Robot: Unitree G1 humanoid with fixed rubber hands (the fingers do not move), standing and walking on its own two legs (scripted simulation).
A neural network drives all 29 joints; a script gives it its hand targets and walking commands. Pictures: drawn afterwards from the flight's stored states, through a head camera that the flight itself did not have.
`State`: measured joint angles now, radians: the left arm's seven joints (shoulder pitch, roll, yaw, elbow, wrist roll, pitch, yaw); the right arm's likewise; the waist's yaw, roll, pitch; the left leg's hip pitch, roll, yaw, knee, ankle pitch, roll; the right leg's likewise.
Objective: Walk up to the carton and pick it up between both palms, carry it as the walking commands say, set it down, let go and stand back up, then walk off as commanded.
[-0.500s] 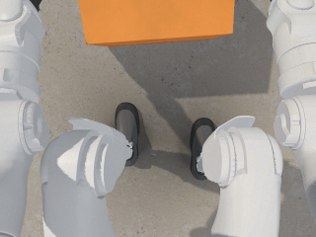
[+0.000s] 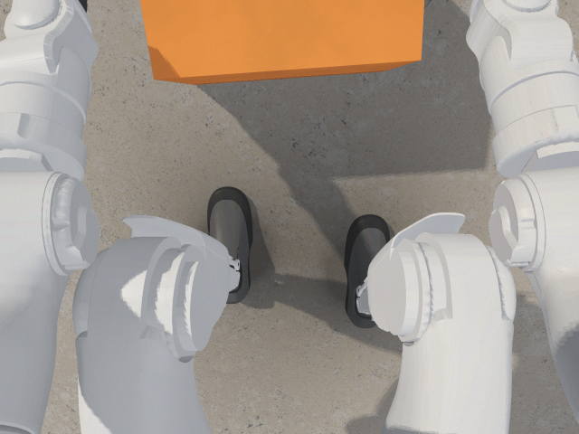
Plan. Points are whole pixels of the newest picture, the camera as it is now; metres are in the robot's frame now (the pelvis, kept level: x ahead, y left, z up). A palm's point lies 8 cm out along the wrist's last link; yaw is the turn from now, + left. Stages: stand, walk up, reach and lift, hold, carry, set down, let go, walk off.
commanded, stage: reach and lift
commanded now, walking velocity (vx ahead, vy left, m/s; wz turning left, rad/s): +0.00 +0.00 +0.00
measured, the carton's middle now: out of the picture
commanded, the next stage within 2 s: none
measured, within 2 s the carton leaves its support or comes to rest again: leaves its support in 1.18 s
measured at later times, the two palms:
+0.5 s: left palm out of the picture +0.53 +0.22 -0.18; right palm out of the picture +0.55 -0.15 -0.19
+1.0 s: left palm out of the picture +0.53 +0.22 -0.18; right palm out of the picture +0.55 -0.15 -0.19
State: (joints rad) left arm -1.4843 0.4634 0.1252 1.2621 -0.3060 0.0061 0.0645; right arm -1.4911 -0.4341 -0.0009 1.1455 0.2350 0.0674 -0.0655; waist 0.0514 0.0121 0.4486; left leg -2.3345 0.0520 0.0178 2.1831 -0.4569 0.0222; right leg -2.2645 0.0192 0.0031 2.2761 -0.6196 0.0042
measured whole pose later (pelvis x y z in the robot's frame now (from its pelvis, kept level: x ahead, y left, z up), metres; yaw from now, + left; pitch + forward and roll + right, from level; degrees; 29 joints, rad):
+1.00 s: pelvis +0.00 +0.00 +0.00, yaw -1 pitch +34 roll +0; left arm -1.53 0.42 0.09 1.27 -0.28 0.06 0.07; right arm -1.52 -0.38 -0.03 1.18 0.19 0.11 -0.06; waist 0.06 0.00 0.44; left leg -2.34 0.06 0.01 2.20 -0.46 0.03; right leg -2.27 0.03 0.00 2.29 -0.62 0.00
